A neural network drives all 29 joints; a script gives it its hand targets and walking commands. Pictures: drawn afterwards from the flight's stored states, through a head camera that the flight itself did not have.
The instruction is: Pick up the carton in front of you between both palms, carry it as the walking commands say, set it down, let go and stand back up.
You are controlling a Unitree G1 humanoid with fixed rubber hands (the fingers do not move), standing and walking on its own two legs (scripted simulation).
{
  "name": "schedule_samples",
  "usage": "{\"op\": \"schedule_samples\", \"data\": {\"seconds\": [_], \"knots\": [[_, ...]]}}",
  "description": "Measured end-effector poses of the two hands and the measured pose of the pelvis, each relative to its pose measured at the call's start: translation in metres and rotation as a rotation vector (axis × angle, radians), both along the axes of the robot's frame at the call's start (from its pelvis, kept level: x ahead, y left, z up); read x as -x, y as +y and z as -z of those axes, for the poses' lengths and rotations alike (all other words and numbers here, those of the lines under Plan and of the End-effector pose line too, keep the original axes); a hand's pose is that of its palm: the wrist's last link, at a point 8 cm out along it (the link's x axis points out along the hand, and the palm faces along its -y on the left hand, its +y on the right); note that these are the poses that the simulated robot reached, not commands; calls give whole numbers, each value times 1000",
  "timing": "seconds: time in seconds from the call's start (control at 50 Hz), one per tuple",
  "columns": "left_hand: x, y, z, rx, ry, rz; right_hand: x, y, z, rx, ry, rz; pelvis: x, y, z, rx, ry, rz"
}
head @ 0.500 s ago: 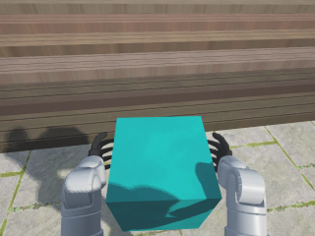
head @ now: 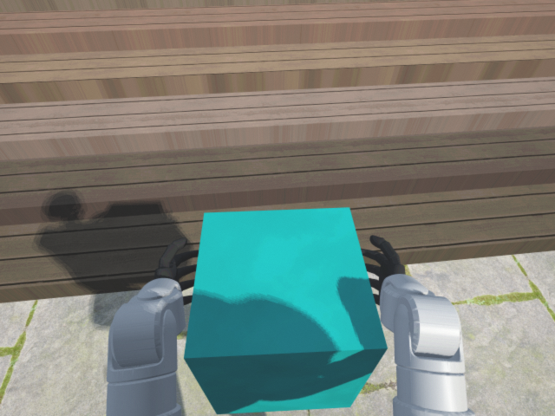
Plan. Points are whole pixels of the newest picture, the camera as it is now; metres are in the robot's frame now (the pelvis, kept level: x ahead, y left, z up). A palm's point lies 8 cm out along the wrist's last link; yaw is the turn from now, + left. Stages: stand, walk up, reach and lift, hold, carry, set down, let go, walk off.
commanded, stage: carry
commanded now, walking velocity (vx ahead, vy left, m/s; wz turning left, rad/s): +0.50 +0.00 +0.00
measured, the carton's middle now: (280, 314) +0.26 +0.01 -0.01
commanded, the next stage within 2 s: none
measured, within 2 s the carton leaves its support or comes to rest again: neither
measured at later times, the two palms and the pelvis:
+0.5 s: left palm (206, 75) +0.70 +0.16 +0.13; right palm (356, 85) +0.66 -0.14 +0.14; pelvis +0.33 +0.04 -0.01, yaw -4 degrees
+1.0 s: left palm (227, 13) +1.05 +0.15 +0.13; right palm (335, 12) +1.07 -0.15 +0.12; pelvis +0.67 -0.01 +0.00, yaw -2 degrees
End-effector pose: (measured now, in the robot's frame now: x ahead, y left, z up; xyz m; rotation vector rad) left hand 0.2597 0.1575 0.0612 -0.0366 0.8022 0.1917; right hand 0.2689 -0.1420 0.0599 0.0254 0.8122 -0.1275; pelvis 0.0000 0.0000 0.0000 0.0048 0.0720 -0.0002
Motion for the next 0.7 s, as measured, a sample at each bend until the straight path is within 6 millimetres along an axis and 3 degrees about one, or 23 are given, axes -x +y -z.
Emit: {"op": "schedule_samples", "data": {"seconds": [0.12, 0.24, 0.36, 0.54, 0.62, 0.7], "knots": [[-75, 0, -18, -9, -41, -8, -75, 0, -13, 2, -41, -19, -77, -1, -12, -29, 8, 15], [-175, -2, -32, 2, -139, 44, -158, -2, -27, -2, -139, 45, -166, 10, -2, -15, -8, 28], [-304, 5, -42, 31, -258, 102, -272, 5, -47, 25, -257, 101, -259, 30, 26, -19, -35, 65], [-471, 0, -85, 11, -188, 169, -424, 2, -88, 70, -182, 110, -354, 43, 2, 11, 5, 70], [-537, -1, -101, 5, -177, 154, -495, 0, -105, 62, -171, 95, -404, 38, -3, 14, 22, 59], [-601, -4, -107, -1, -159, 131, -566, -3, -109, 56, -155, 71, -461, 27, 0, 10, 28, 49]]}}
